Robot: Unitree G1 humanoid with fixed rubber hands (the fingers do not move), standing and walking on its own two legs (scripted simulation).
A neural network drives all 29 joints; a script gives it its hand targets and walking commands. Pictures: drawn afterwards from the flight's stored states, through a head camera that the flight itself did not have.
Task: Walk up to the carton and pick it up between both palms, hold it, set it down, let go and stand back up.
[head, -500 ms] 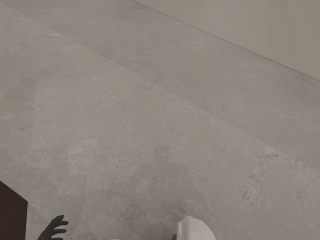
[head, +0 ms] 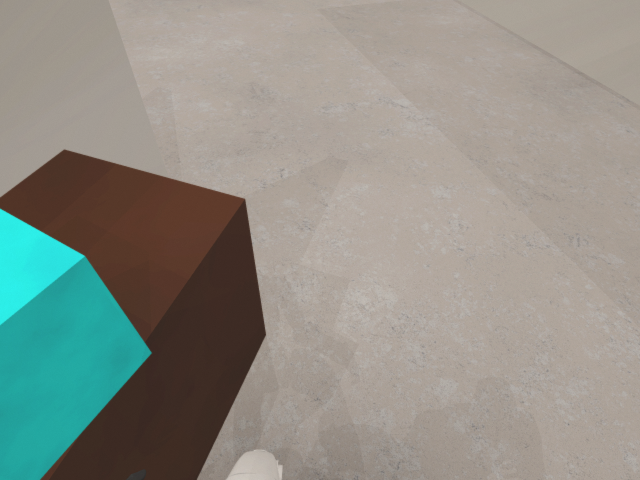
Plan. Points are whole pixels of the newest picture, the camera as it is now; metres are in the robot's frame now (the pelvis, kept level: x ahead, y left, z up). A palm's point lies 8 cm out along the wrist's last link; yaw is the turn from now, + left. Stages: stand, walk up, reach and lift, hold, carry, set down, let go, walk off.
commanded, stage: walk up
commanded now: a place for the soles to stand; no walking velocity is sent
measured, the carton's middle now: (2, 342) +0.27 +0.43 +0.01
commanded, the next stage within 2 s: none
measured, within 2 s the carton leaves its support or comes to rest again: neither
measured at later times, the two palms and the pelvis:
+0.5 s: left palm out of the picture +0.11 +0.34 -0.15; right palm (454, 427) +0.21 -0.16 -0.09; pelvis +0.10 +0.08 +0.00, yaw +23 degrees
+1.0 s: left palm out of the picture +0.06 +0.26 -0.12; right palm (407, 319) +0.39 -0.13 -0.13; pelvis +0.13 -0.01 -0.01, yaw +47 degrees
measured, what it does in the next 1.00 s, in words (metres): walks ahead, turning left: left foot, then right foot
